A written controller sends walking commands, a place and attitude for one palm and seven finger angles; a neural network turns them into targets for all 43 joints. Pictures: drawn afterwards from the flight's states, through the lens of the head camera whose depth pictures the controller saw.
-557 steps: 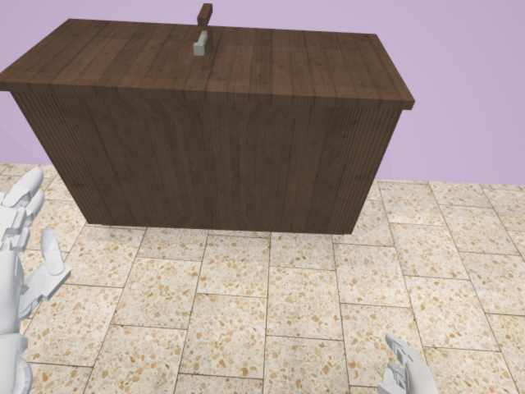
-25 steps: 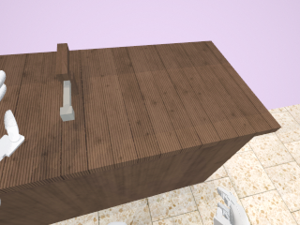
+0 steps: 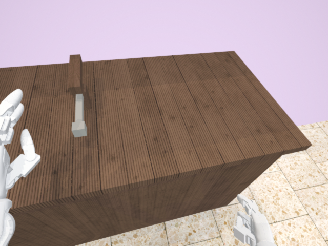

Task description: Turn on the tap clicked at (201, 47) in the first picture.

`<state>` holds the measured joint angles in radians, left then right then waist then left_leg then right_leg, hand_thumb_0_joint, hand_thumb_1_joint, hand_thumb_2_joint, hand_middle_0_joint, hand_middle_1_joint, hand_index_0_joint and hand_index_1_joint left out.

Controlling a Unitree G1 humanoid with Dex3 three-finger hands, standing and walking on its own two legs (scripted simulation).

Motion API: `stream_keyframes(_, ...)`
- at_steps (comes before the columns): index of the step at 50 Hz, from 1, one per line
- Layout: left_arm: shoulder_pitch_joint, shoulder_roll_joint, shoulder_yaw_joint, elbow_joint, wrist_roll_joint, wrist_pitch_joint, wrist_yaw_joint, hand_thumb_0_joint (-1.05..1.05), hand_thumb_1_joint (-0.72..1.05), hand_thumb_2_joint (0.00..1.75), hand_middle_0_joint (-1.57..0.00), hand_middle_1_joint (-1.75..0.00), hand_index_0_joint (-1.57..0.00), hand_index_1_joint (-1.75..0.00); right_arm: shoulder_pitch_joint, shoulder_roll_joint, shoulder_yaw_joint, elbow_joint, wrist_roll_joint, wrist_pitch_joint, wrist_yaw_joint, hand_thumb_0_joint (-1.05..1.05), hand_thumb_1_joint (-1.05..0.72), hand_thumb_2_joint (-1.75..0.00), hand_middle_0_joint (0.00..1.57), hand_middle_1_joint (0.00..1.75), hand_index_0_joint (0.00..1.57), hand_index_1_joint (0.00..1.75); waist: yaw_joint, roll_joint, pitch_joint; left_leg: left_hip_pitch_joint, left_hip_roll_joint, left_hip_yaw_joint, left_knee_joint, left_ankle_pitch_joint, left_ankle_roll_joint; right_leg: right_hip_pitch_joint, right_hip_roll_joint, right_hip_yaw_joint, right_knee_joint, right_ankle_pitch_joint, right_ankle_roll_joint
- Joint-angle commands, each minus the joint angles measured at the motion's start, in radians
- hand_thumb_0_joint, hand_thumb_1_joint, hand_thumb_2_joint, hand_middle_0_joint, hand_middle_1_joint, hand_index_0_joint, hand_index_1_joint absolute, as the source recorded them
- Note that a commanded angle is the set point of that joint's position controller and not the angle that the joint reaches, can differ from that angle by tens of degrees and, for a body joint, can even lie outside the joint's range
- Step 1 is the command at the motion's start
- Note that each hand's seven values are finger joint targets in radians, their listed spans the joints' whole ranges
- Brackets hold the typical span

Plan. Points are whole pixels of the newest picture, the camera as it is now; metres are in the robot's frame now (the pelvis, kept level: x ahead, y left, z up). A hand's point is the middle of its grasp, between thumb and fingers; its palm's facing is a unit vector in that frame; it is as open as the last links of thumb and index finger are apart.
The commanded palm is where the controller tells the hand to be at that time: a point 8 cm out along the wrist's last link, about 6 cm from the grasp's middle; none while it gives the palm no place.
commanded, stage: look again from close up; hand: left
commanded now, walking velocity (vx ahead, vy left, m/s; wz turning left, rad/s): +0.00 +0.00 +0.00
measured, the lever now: (79, 129) +0.34 +0.25 +0.08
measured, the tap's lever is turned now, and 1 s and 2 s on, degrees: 0 0 0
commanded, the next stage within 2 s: shuffle to correct the standing spot in 0.16 s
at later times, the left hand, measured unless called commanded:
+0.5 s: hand (58, 155) +0.23 +0.22 +0.16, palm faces +0.37 -0.85 -0.38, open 7.4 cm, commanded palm +0.16 +0.25 +0.18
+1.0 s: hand (98, 156) +0.23 +0.15 +0.16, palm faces +0.30 -0.86 -0.42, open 7.4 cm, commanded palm +0.17 +0.19 +0.18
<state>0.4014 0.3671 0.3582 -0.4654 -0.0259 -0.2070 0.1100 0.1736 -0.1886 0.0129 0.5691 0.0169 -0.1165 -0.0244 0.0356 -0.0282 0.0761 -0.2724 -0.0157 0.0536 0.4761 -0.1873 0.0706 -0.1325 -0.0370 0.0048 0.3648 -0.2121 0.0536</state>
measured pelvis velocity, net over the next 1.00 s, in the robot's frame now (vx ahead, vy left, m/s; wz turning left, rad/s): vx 0.01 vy -0.08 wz -0.01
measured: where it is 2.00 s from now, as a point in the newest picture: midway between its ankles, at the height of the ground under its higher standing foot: outside the picture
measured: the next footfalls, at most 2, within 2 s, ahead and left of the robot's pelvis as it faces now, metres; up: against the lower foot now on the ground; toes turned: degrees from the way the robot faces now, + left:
none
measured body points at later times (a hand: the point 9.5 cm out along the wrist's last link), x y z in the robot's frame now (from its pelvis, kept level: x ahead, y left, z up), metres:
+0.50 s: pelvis +0.00 -0.03 +0.00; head +0.03 -0.01 +0.45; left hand +0.20 +0.26 +0.18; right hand +0.18 -0.25 -0.07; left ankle +0.05 +0.07 -0.74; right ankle -0.01 -0.17 -0.74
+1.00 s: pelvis +0.01 -0.08 -0.01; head +0.05 -0.07 +0.44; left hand +0.21 +0.20 +0.18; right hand +0.18 -0.33 -0.08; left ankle +0.05 +0.07 -0.74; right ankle -0.01 -0.17 -0.74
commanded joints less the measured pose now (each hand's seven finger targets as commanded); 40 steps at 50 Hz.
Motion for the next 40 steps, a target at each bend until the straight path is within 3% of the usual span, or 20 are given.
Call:
stream_keyframes(1,-0.078,0.157,0.086,-0.224,-0.005,-0.060,0.018,0.00,0.90,0.90,-0.20,-0.30,-0.20,-0.30,-0.070,-0.140,-0.054,-0.155,0.004,-0.049,-0.013,0.00,-0.90,-0.90,0.20,0.30,0.20,0.30,-0.016,0.113,-0.163,0.090,0.114,-0.126,-0.141,-0.050,-0.041,-0.008,-0.008,0.002,-0.032,0.075,-0.064)
stream_keyframes(3,-0.060,0.181,0.115,-0.230,-0.002,-0.057,0.025,0.00,0.90,0.90,-0.20,-0.30,-0.20,-0.30,-0.082,-0.135,-0.053,-0.153,0.009,-0.047,-0.016,0.00,-0.90,-0.90,0.20,0.30,0.20,0.30,-0.014,0.104,-0.165,0.093,0.108,-0.119,-0.129,-0.033,-0.042,-0.006,-0.010,0.000,-0.034,0.087,-0.064)
stream_keyframes(4,-0.070,0.148,0.081,-0.234,-0.006,-0.061,0.019,0.00,0.90,0.90,-0.20,-0.30,-0.20,-0.30,-0.073,-0.141,-0.053,-0.153,0.002,-0.044,-0.015,0.00,-0.90,-0.90,0.20,0.30,0.20,0.30,-0.017,0.107,-0.170,0.087,0.102,-0.116,-0.125,-0.036,-0.038,-0.001,-0.009,0.001,-0.038,0.091,-0.066)
stream_keyframes(8,-0.040,0.186,0.123,-0.236,-0.004,-0.062,0.025,0.00,0.90,0.90,-0.20,-0.30,-0.20,-0.30,-0.081,-0.137,-0.055,-0.152,0.010,-0.049,-0.017,0.00,-0.90,-0.90,0.20,0.30,0.20,0.30,-0.014,0.133,-0.165,0.088,0.105,-0.123,-0.132,-0.031,-0.042,-0.002,-0.009,-0.002,-0.025,0.084,-0.066)
stream_keyframes(9,-0.036,0.153,0.092,-0.227,-0.010,-0.064,0.019,0.00,0.90,0.90,-0.20,-0.30,-0.20,-0.30,-0.071,-0.140,-0.054,-0.150,0.003,-0.045,-0.016,0.00,-0.90,-0.90,0.20,0.30,0.20,0.30,-0.015,0.120,-0.166,0.085,0.104,-0.118,-0.129,-0.038,-0.037,-0.004,-0.007,-0.001,-0.034,0.086,-0.065)
stream_keyframes(13,-0.009,0.177,0.120,-0.213,-0.011,-0.056,0.022,0.00,0.90,0.90,-0.20,-0.30,-0.20,-0.30,-0.074,-0.137,-0.056,-0.148,0.012,-0.045,-0.018,0.00,-0.90,-0.90,0.20,0.30,0.20,0.30,-0.015,0.087,-0.169,0.104,0.102,-0.115,-0.116,0.013,-0.043,-0.010,-0.013,0.003,-0.034,0.107,-0.066)
stream_keyframes(14,-0.012,0.148,0.092,-0.194,-0.018,-0.055,0.015,0.00,0.90,0.90,-0.20,-0.30,-0.20,-0.30,-0.064,-0.139,-0.053,-0.145,0.005,-0.041,-0.017,0.00,-0.90,-0.90,0.20,0.30,0.20,0.30,-0.019,0.081,-0.164,0.099,0.105,-0.118,-0.128,0.003,-0.043,-0.017,-0.005,-0.002,-0.039,0.097,-0.063)
stream_keyframes(18,-0.047,0.181,0.118,-0.215,-0.020,-0.046,0.015,0.00,0.90,0.90,-0.20,-0.30,-0.20,-0.30,-0.076,-0.130,-0.054,-0.152,0.014,-0.042,-0.018,0.00,-0.90,-0.90,0.20,0.30,0.20,0.30,-0.019,0.112,-0.156,0.121,0.135,-0.138,-0.160,-0.001,-0.050,-0.034,0.013,-0.011,-0.018,0.061,-0.054)
stream_keyframes(19,-0.049,0.147,0.087,-0.198,-0.023,-0.044,0.008,0.00,0.90,0.90,-0.20,-0.30,-0.20,-0.30,-0.063,-0.134,-0.056,-0.150,0.008,-0.038,-0.015,0.00,-0.90,-0.90,0.20,0.30,0.20,0.30,-0.021,0.111,-0.155,0.111,0.141,-0.139,-0.170,-0.021,-0.046,-0.034,0.022,-0.018,-0.018,0.051,-0.052)
stream_keyframes(21,-0.069,0.161,0.093,-0.222,-0.023,-0.045,0.007,0.00,0.90,0.90,-0.20,-0.30,-0.20,-0.30,-0.062,-0.134,-0.061,-0.161,0.009,-0.041,-0.012,0.00,-0.90,-0.90,0.20,0.30,0.20,0.30,-0.020,0.131,-0.155,0.109,0.154,-0.142,-0.169,-0.040,-0.043,-0.031,0.020,-0.012,-0.013,0.047,-0.051)
stream_keyframes(23,-0.046,0.182,0.118,-0.221,-0.024,-0.036,0.011,0.00,0.90,0.90,-0.20,-0.30,-0.20,-0.30,-0.070,-0.126,-0.059,-0.165,0.015,-0.038,-0.008,0.00,-0.90,-0.90,0.20,0.30,0.20,0.30,-0.019,0.110,-0.158,0.123,0.156,-0.137,-0.153,-0.007,-0.045,-0.039,0.020,-0.014,-0.018,0.056,-0.052)
stream_keyframes(24,-0.052,0.144,0.080,-0.217,-0.029,-0.034,0.003,0.00,0.90,0.90,-0.20,-0.30,-0.20,-0.30,-0.061,-0.131,-0.059,-0.164,0.008,-0.033,-0.004,0.00,-0.90,-0.90,0.20,0.30,0.20,0.30,-0.022,0.116,-0.156,0.109,0.151,-0.133,-0.154,-0.021,-0.043,-0.037,0.026,-0.017,-0.025,0.051,-0.052)
stream_keyframes(26,-0.055,0.161,0.094,-0.232,-0.030,-0.036,0.003,0.00,0.90,0.90,-0.20,-0.30,-0.20,-0.30,-0.058,-0.130,-0.065,-0.171,0.010,-0.033,-0.002,0.00,-0.90,-0.90,0.20,0.30,0.20,0.30,-0.021,0.134,-0.156,0.111,0.159,-0.129,-0.144,-0.040,-0.042,-0.045,0.020,-0.008,-0.022,0.048,-0.054)
stream_keyframes(28,-0.041,0.187,0.122,-0.248,-0.031,-0.028,0.008,0.00,0.90,0.90,-0.20,-0.30,-0.20,-0.30,-0.068,-0.123,-0.062,-0.174,0.015,-0.030,-0.001,0.00,-0.90,-0.90,0.20,0.30,0.20,0.30,-0.021,0.129,-0.158,0.117,0.154,-0.118,-0.122,-0.007,-0.045,-0.053,0.017,-0.003,-0.024,0.068,-0.058)
stream_keyframes(29,-0.035,0.156,0.093,-0.233,-0.037,-0.026,0.001,0.00,0.90,0.90,-0.20,-0.30,-0.20,-0.30,-0.061,-0.125,-0.062,-0.174,0.008,-0.025,0.000,0.00,-0.90,-0.90,0.20,0.30,0.20,0.30,-0.023,0.120,-0.155,0.110,0.151,-0.110,-0.115,-0.016,-0.043,-0.058,0.020,-0.003,-0.031,0.071,-0.057)
stream_keyframes(33,-0.014,0.201,0.140,-0.262,-0.044,-0.018,0.000,0.00,0.90,0.90,-0.20,-0.30,-0.20,-0.30,-0.063,-0.122,-0.070,-0.182,0.013,-0.020,-0.005,0.00,-0.90,-0.90,0.20,0.30,0.20,0.30,-0.022,0.096,-0.180,0.141,0.145,-0.085,-0.045,0.090,-0.046,-0.071,0.002,0.022,-0.025,0.150,-0.067)
stream_keyframes(34,-0.006,0.175,0.118,-0.239,-0.050,-0.015,-0.006,0.00,0.90,0.90,-0.20,-0.30,-0.20,-0.30,-0.052,-0.127,-0.070,-0.177,0.005,-0.015,-0.005,0.00,-0.90,-0.90,0.20,0.30,0.20,0.30,-0.024,0.084,-0.186,0.137,0.142,-0.077,-0.033,0.107,-0.045,-0.072,0.006,0.018,-0.027,0.162,-0.063)
stream_keyframes(38,0.008,0.208,0.147,-0.276,-0.057,-0.008,-0.010,0.00,0.90,0.90,-0.20,-0.30,-0.20,-0.30,-0.063,-0.123,-0.077,-0.186,0.013,-0.012,-0.011,0.00,-0.90,-0.90,0.20,0.30,0.20,0.30,-0.023,0.076,-0.204,0.167,0.146,-0.065,0.015,0.195,-0.046,-0.086,-0.008,0.030,-0.006,0.225,-0.069)
stream_keyframes(40,-0.002,0.195,0.130,-0.284,-0.062,-0.006,-0.016,0.00,0.90,0.90,-0.20,-0.30,-0.20,-0.30,-0.053,-0.131,-0.086,-0.193,0.008,-0.010,-0.013,0.00,-0.90,-0.90,0.20,0.30,0.20,0.30,-0.025,0.079,-0.195,0.149,0.144,-0.064,0.031,0.187,-0.048,-0.092,-0.013,0.040,0.000,0.231,-0.069)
